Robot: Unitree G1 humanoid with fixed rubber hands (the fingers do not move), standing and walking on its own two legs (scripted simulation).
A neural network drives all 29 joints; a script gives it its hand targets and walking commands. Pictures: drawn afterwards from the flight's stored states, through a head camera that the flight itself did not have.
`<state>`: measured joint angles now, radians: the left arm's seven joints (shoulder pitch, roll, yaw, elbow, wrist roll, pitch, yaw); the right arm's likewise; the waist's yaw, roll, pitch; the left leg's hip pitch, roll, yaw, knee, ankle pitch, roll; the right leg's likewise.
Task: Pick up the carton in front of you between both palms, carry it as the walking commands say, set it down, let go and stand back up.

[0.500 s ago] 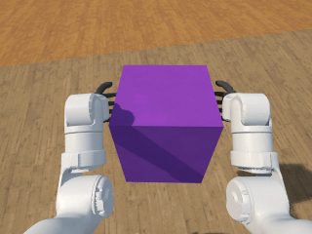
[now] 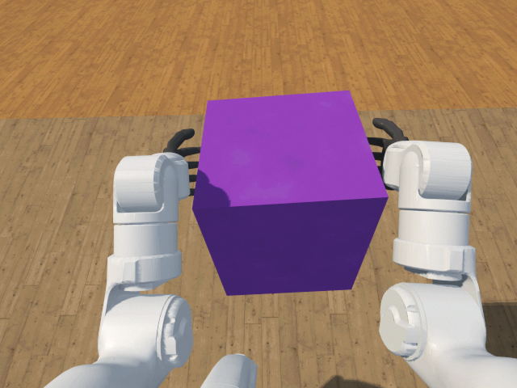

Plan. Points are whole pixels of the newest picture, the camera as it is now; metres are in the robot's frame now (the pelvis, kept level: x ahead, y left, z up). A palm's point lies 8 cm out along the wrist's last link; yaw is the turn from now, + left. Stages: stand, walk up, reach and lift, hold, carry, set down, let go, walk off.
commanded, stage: carry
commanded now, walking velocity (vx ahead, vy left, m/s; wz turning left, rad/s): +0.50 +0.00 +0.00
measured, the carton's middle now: (283, 200) +0.38 +0.04 +0.08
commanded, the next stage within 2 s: none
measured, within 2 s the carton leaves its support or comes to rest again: neither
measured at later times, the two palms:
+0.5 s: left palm (251, 18) +0.72 +0.13 +0.22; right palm (412, 30) +0.68 -0.17 +0.22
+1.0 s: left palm out of the picture +1.04 +0.16 +0.26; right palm out of the picture +1.02 -0.13 +0.26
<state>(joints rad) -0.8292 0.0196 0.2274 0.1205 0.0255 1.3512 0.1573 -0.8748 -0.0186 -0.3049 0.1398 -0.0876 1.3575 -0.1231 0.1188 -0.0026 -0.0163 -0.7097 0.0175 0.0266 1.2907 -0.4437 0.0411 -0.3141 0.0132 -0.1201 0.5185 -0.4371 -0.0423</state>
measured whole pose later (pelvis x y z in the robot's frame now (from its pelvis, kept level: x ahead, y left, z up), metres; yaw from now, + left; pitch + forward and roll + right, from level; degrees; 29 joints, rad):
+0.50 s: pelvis +0.32 +0.02 +0.05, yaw -2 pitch +5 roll -1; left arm -0.87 0.00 0.32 0.07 0.11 1.36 0.12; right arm -0.87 -0.02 -0.26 0.12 -0.02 1.32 -0.17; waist -0.11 0.03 -0.03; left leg -0.19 0.03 0.10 0.49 -0.54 0.04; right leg -0.68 -0.02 -0.10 0.78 -0.40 -0.05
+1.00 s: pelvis +0.66 +0.03 +0.09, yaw -1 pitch +3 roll +2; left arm -0.85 0.05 0.28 0.20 0.04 1.34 0.11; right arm -0.86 0.02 -0.26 0.20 -0.11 1.32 -0.12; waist -0.03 -0.03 -0.05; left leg -0.57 -0.03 0.15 0.77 -0.42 0.10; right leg -0.30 -0.03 -0.01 1.09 -0.53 0.00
